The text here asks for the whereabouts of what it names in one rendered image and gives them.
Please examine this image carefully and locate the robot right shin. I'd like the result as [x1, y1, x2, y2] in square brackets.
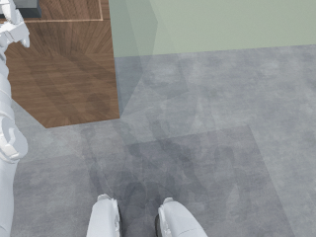
[160, 197, 173, 237]

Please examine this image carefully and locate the left robot forearm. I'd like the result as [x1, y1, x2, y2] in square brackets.
[0, 48, 15, 123]

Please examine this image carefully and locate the left robot hand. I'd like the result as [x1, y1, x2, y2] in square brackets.
[0, 0, 30, 53]

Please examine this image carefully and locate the cabinet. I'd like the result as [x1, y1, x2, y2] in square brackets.
[0, 0, 119, 128]

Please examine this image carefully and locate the handle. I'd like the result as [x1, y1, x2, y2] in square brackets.
[0, 0, 41, 19]

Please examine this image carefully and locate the drawer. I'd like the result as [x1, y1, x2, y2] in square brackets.
[0, 0, 101, 22]

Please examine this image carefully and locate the robot right thigh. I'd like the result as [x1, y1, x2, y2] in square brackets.
[158, 200, 207, 237]

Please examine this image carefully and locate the robot left upper arm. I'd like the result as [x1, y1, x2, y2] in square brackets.
[0, 116, 29, 237]

